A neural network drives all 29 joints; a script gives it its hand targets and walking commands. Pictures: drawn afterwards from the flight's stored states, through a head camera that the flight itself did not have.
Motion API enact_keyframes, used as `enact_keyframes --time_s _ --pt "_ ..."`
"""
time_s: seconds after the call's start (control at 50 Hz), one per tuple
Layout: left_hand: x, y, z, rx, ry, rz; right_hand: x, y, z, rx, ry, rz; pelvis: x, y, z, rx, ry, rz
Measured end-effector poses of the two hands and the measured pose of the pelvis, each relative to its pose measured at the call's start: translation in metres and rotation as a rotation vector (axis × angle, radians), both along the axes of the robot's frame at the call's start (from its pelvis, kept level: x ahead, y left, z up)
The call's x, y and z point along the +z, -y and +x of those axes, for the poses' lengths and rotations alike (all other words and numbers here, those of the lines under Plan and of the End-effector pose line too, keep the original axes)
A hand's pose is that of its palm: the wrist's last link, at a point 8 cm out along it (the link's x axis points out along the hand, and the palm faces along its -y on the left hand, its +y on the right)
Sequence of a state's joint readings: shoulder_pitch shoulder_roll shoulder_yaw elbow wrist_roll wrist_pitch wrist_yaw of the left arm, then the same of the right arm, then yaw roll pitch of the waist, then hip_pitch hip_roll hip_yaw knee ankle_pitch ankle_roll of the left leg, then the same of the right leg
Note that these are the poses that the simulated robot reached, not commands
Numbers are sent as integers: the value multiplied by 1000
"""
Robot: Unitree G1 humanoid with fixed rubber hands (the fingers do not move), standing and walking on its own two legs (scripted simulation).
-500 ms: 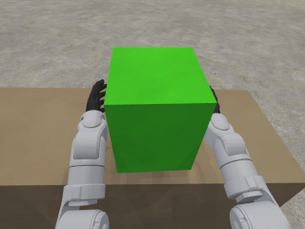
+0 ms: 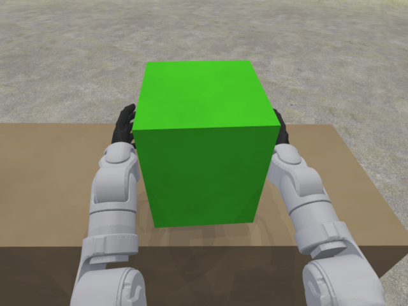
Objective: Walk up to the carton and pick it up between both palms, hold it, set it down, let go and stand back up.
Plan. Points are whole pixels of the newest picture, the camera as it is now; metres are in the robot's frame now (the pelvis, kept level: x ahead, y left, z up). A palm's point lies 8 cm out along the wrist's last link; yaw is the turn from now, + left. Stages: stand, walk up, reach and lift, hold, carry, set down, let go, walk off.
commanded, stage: reach and lift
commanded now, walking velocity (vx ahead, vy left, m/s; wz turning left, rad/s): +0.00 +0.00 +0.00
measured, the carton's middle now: (201, 144) +0.39 -0.02 +0.17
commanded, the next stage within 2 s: hold in 0.38 s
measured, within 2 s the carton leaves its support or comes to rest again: neither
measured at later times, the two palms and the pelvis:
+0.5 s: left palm (122, 137) +0.38 +0.13 +0.20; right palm (279, 139) +0.36 -0.16 +0.19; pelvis +0.00 +0.00 +0.00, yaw -2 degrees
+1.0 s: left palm (105, 128) +0.37 +0.15 +0.23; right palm (270, 124) +0.37 -0.14 +0.22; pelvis +0.00 +0.00 +0.00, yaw +0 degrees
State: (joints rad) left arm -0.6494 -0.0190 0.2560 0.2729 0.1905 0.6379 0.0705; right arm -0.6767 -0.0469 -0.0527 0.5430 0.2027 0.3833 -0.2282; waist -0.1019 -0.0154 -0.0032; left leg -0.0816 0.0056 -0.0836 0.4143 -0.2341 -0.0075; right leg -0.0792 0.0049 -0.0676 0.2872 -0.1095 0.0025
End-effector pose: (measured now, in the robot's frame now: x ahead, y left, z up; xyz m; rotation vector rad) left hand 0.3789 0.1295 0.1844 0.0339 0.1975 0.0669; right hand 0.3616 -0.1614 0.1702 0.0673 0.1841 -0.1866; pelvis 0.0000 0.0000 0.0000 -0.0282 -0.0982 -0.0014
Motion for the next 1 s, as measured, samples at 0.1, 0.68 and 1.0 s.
enact_keyframes --time_s 0.1,0.68,1.0 --pt "-1 0 -1 -6 -4 -1 -2 0 -3 -7 -4 6 -1 -1 -2 -4 -6 -1" --pt "25 -15 -18 47 32 -14 26 -14 -5 45 33 11 -1 -2 2 -22 21 -5" --pt "44 -21 -6 47 41 3 47 -20 9 52 38 -3 -1 1 4 -6 16 -6"
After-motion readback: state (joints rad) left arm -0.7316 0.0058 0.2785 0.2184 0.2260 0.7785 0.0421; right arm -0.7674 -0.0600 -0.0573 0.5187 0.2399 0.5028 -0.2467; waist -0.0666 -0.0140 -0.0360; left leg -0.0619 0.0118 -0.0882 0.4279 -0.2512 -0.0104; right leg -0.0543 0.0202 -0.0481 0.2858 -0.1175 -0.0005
